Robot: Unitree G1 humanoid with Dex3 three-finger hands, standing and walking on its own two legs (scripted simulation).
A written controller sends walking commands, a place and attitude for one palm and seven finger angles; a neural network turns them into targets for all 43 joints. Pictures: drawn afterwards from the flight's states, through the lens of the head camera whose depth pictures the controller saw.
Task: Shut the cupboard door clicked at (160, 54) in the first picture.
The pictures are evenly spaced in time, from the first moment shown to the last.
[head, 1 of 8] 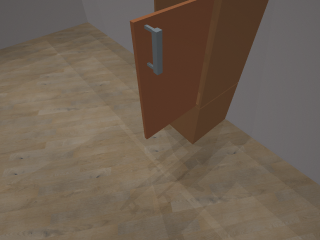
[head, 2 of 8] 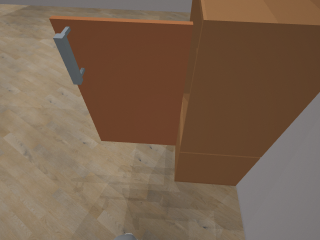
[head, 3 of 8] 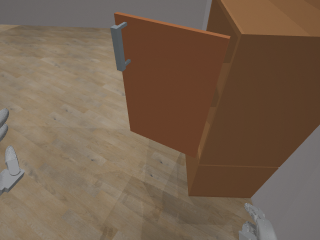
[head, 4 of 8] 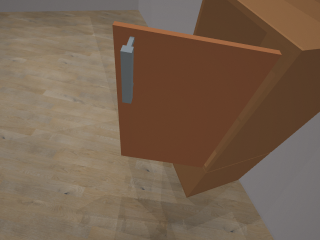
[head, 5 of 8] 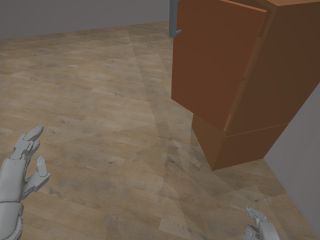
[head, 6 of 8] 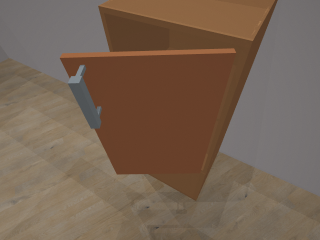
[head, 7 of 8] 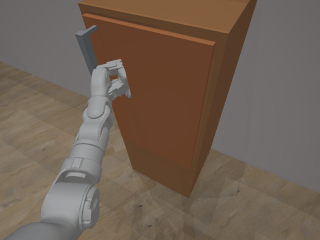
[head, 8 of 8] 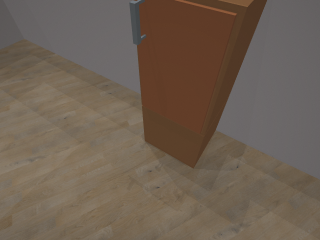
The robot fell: no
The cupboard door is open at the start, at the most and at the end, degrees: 90 90 0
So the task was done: yes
